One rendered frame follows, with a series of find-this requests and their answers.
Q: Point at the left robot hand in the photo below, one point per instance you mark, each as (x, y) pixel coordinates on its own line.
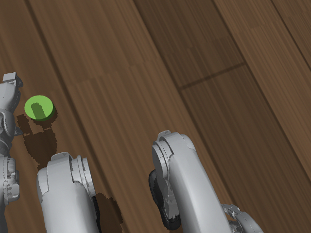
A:
(10, 95)

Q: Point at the right robot hand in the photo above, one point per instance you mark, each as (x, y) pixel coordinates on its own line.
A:
(244, 222)

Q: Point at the tin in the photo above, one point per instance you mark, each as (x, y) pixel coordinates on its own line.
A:
(39, 108)

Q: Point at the left robot foot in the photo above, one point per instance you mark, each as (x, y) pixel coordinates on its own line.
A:
(97, 213)

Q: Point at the left robot arm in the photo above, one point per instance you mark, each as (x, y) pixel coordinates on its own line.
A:
(9, 176)

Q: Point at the right robot foot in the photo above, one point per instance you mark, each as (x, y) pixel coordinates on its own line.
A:
(171, 224)

